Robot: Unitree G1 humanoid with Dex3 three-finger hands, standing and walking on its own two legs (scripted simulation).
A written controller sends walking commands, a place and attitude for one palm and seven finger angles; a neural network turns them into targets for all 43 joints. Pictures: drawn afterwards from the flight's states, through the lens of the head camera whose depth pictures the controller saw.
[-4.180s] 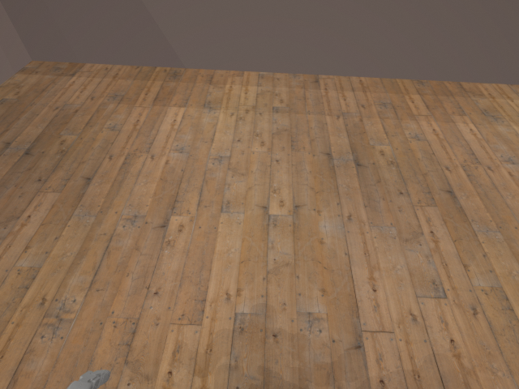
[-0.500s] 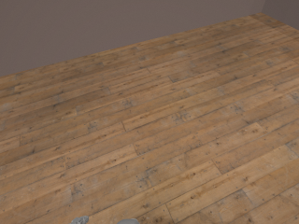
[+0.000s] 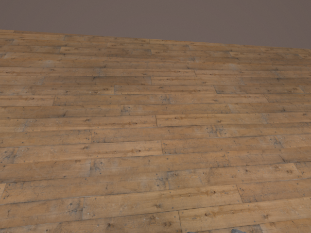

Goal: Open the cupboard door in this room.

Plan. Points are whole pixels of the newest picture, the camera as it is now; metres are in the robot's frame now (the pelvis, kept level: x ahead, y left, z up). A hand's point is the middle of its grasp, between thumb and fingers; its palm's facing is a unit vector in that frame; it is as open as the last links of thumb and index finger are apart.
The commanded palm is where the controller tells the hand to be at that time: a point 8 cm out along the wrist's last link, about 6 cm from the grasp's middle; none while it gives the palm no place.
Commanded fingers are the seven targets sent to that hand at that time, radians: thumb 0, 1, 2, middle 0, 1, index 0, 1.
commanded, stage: turn or walk to find it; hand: left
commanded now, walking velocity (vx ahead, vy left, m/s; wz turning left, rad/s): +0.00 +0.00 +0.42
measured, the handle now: out of the picture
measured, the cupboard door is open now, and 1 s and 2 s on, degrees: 0 0 0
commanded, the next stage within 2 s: none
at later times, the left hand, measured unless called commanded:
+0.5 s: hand out of the picture +0.06 +0.19 -0.14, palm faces +0.18 -0.95 -0.25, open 7.3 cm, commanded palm none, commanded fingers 0.00 0.90 0.90 -0.20 -0.30 -0.20 -0.30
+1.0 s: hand out of the picture -0.13 +0.17 -0.18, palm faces +0.47 -0.85 -0.24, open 7.3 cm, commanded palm none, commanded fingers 0.00 0.90 0.90 -0.20 -0.30 -0.20 -0.30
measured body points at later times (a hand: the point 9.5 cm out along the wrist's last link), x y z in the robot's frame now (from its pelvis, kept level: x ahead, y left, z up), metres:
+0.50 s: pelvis -0.03 -0.02 +0.00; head +0.00 -0.03 +0.45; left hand +0.05 +0.24 -0.13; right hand +0.00 -0.26 -0.16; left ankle +0.00 +0.07 -0.74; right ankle -0.03 -0.15 -0.72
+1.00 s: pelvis -0.06 -0.02 -0.01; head -0.03 +0.01 +0.44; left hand -0.16 +0.22 -0.16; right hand +0.14 -0.22 -0.15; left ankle -0.12 +0.09 -0.74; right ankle -0.03 -0.14 -0.74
